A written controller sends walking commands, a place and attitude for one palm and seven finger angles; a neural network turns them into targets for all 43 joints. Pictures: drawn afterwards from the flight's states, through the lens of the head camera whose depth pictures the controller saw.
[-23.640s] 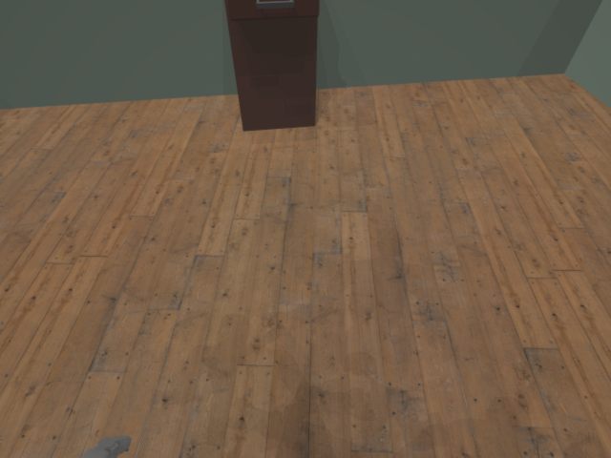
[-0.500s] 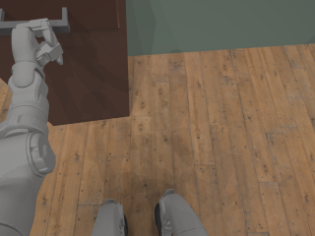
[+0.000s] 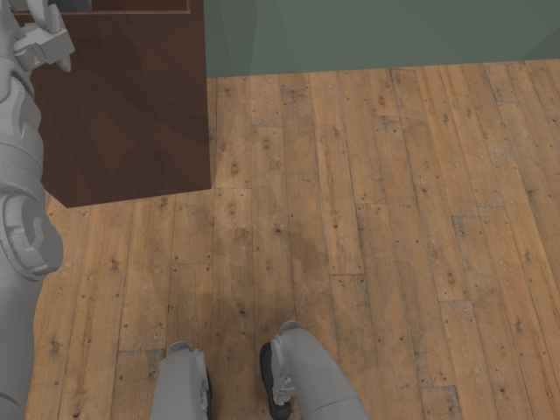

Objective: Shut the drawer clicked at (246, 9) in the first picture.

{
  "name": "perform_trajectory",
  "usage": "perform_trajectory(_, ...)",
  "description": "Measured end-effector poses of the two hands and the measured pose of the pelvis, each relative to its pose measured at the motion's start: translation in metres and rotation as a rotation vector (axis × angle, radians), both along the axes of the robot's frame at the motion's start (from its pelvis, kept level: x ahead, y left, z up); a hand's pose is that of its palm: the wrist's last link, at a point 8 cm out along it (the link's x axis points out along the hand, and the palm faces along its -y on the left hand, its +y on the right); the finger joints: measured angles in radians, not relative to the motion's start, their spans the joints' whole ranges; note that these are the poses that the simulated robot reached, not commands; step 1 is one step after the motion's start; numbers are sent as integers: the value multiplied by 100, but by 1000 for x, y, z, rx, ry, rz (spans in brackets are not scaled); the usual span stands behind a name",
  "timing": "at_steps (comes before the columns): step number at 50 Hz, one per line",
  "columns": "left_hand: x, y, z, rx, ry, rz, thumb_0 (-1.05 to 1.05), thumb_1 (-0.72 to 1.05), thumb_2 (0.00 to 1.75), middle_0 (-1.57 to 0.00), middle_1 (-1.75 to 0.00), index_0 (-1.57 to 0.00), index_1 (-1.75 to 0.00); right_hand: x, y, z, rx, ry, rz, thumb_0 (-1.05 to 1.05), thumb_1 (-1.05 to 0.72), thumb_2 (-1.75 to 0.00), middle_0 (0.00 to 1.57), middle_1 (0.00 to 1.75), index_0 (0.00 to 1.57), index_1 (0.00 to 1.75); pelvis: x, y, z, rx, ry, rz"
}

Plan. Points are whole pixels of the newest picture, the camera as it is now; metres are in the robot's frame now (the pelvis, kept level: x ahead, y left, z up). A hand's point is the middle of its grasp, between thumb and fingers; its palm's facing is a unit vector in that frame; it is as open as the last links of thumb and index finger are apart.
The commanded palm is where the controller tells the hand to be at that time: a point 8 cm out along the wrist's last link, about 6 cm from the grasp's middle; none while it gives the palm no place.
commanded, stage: pull the fist back off the drawer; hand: left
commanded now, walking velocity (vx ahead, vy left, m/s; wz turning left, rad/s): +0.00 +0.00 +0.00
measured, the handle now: out of the picture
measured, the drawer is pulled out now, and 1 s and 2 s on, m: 0.00 0.00 0.00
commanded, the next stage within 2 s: draw the hand back to the body in 0.74 s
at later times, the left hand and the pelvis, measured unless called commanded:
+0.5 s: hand (57, 35) +0.59 +0.18 +0.08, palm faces +0.04 -1.00 +0.00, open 3.2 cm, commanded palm +0.57 +0.20 +0.08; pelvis -0.01 +0.01 +0.00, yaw -1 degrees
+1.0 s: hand (44, 46) +0.56 +0.18 +0.10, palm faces +0.05 -1.00 -0.03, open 3.3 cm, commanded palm +0.50 +0.22 +0.11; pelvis +0.05 +0.02 +0.04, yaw -2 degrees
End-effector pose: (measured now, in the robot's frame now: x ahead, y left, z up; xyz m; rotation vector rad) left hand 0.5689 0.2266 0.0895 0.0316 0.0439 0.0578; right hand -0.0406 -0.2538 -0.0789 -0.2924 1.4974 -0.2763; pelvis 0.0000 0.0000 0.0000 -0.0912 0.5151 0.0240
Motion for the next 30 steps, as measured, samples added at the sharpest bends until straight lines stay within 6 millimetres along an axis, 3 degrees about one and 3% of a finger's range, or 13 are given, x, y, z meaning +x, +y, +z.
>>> perform_trajectory(19, 2, 6, -2, -15, 10, -18, 4, 67, 94, -140, -160, -140, -159, -21, 16, -2, 5, -5, -5, 1, -90, -90, 20, 30, 21, 30, -13, 9, -7, -11, 12, -10)
perform_trajectory(30, -3, 4, -6, -42, -3, -3, 2, 76, 89, -140, -160, -140, -160, -6, 27, 2, 44, -14, -20, 1, -90, -90, 20, 30, 21, 30, 0, 17, 3, -5, -4, -24)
